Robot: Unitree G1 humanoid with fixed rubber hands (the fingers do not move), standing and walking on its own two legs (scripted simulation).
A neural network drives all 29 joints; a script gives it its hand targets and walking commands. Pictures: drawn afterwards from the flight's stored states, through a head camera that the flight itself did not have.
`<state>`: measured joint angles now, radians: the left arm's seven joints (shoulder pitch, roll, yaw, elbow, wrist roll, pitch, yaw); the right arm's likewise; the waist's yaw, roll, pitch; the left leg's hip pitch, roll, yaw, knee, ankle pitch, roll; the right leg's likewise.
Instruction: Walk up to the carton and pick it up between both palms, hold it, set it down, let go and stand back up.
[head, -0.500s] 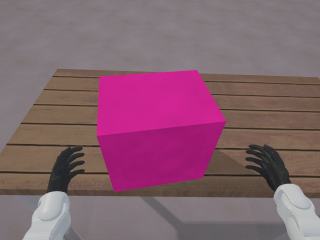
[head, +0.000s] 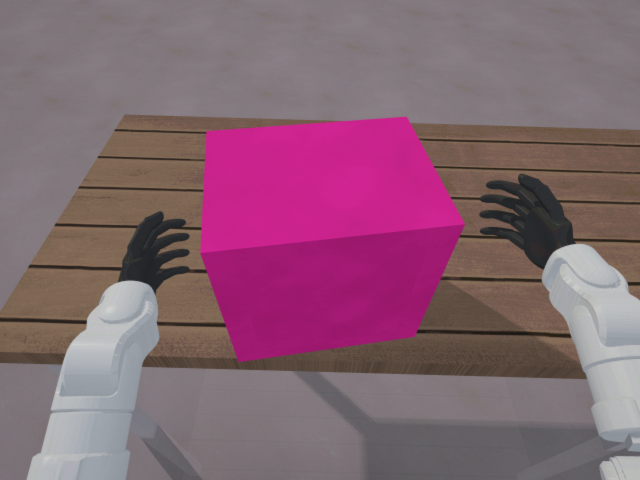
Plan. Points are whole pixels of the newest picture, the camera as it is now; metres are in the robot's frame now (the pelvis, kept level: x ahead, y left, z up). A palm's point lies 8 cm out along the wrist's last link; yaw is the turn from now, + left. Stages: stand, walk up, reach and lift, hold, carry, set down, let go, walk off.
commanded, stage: reach and lift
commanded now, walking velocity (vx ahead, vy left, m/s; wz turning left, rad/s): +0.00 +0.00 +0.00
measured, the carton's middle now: (319, 243) +0.44 +0.06 +0.02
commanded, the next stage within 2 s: none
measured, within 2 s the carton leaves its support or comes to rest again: neither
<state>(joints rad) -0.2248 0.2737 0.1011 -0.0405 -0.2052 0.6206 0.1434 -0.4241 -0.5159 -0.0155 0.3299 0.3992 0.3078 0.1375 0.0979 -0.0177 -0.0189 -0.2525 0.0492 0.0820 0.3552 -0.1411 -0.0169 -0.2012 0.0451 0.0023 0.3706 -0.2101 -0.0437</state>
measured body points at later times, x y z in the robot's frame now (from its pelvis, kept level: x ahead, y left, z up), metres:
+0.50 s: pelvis +0.00 +0.00 +0.00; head +0.06 +0.00 +0.44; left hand +0.36 +0.27 +0.13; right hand +0.45 -0.19 +0.16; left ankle +0.02 +0.13 -0.75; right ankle -0.01 -0.09 -0.75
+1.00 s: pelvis +0.00 +0.00 +0.00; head +0.08 +0.00 +0.44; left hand +0.41 +0.27 +0.16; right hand +0.50 -0.18 +0.19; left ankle +0.02 +0.13 -0.75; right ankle -0.01 -0.09 -0.75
